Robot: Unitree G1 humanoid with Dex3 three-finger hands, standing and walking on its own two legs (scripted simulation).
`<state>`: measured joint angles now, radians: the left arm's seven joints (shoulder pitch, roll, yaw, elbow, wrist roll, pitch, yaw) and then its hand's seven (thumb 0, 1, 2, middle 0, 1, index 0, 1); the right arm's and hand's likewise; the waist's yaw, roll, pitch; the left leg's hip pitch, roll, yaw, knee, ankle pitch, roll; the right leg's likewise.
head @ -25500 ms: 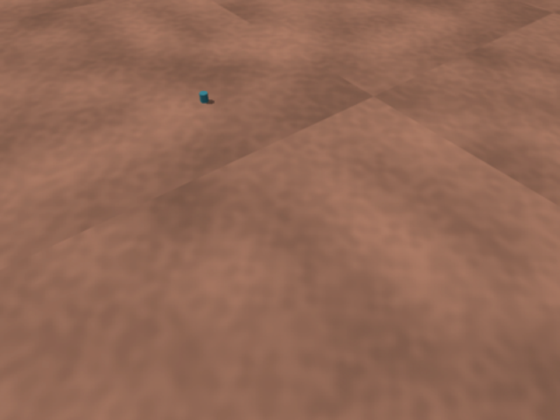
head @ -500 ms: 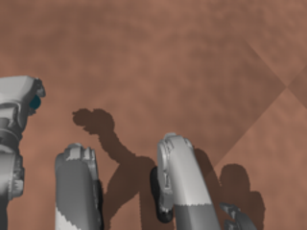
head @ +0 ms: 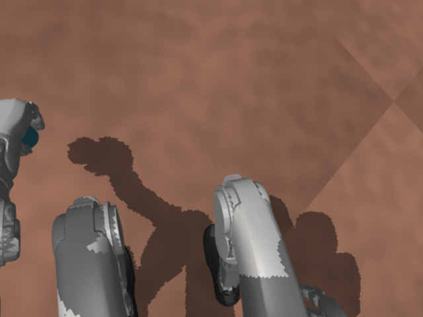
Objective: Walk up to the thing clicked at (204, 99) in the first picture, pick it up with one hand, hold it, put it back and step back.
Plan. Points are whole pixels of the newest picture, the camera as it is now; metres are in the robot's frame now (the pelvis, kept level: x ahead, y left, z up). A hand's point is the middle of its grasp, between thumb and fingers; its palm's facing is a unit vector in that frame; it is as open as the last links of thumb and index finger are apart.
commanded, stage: lower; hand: left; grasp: from above
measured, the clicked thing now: (17, 133) +0.47 +0.30 -0.20
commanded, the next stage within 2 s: rest in 0.26 s
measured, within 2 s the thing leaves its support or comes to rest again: rests again in 1.48 s
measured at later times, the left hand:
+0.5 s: hand (30, 146) +0.45 +0.29 -0.23, palm faces -0.45 -0.06 -0.89, open 6.6 cm
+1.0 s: hand (35, 148) +0.45 +0.30 -0.26, palm faces -0.45 -0.11 -0.89, open 6.7 cm
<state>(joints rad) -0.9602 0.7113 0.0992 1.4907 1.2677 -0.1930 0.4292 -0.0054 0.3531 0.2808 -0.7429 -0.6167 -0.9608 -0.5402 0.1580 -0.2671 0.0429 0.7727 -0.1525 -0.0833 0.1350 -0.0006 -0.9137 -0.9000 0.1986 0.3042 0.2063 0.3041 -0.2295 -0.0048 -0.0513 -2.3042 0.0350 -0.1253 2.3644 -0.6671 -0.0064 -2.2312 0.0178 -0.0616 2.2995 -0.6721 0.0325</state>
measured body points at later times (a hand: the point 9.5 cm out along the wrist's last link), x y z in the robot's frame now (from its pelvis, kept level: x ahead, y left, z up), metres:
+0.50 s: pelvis +0.01 +0.00 -0.03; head +0.26 +0.08 +0.33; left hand +0.47 +0.30 -0.18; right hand +0.06 -0.27 -0.13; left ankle +0.08 +0.13 -0.31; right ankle +0.10 -0.12 -0.31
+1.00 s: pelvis +0.00 +0.00 -0.05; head +0.26 +0.09 +0.31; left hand +0.47 +0.30 -0.21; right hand +0.03 -0.27 -0.12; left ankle +0.08 +0.13 -0.31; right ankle +0.10 -0.12 -0.31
